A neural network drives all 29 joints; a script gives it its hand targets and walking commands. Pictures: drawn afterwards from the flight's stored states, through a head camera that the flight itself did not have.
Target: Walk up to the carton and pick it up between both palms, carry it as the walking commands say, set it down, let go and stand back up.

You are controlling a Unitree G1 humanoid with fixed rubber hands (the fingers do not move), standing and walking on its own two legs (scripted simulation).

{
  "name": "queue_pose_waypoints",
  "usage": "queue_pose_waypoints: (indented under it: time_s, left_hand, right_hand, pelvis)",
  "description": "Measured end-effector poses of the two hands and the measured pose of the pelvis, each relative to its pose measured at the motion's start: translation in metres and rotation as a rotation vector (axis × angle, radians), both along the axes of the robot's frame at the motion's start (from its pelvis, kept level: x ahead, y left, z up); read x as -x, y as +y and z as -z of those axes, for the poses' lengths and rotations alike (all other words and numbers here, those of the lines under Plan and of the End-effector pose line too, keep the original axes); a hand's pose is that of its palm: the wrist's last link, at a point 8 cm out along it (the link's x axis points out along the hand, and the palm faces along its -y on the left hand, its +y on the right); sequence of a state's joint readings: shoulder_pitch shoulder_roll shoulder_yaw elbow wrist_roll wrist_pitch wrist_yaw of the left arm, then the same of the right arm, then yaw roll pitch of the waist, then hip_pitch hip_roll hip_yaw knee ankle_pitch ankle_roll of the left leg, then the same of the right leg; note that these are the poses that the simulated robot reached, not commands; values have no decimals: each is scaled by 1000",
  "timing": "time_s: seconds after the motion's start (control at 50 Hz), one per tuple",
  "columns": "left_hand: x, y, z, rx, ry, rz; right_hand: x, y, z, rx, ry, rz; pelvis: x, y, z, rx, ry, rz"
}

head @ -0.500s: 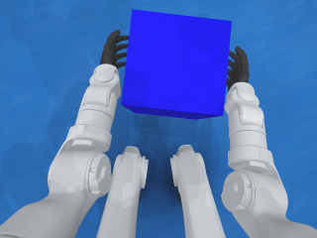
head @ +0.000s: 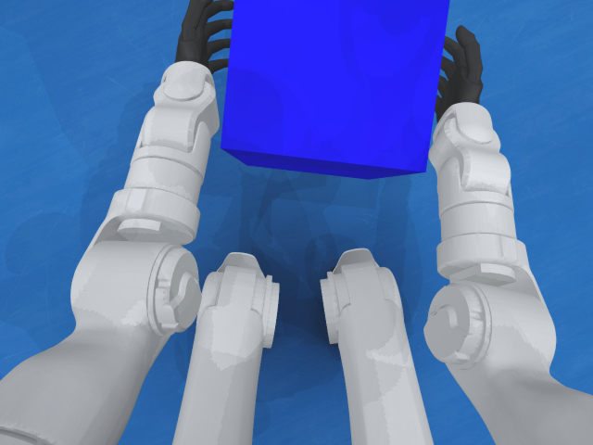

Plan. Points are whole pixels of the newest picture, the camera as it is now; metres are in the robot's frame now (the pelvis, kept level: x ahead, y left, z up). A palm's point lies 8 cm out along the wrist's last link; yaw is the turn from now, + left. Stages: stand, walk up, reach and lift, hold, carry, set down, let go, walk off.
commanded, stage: set down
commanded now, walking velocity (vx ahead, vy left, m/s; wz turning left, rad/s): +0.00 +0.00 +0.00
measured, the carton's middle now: (322, 93) +0.53 -0.04 -0.20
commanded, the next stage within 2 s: none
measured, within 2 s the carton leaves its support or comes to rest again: rests again in 1.34 s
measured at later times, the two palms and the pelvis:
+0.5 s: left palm (207, 70) +0.55 +0.11 -0.18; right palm (439, 103) +0.51 -0.19 -0.18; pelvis +0.01 +0.00 -0.04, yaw +0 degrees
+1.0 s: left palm (209, 80) +0.54 +0.12 -0.20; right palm (431, 111) +0.50 -0.18 -0.20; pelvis +0.00 +0.00 -0.04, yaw +0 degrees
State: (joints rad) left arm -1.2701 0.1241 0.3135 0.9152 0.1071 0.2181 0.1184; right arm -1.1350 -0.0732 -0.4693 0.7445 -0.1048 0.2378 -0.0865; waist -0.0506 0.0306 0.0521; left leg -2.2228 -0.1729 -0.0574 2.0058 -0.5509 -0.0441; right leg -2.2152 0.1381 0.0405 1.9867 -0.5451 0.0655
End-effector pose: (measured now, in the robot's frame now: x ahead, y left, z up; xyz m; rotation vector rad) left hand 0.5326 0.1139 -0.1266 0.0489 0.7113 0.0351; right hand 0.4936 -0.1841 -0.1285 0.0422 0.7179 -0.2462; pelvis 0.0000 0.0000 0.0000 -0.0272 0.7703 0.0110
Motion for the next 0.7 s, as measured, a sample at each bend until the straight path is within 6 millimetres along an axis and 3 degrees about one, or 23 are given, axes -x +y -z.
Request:
queue_pose_waypoints:
  time_s: [0.3,0.5,0.7]
  left_hand:
    - [-8,-1,51,-11,26,9]
    - [-14,-2,52,-4,12,6]
    - [-7,0,60,-15,38,9]
  right_hand:
    - [-8,-1,50,5,28,-5]
    - [-14,-2,51,5,14,-4]
    - [-8,-1,59,7,41,-14]
  pelvis:
    - [-2,0,29,-1,-42,3]
    - [-5,-1,36,-2,-54,4]
    - [-2,-2,38,-4,-73,3]
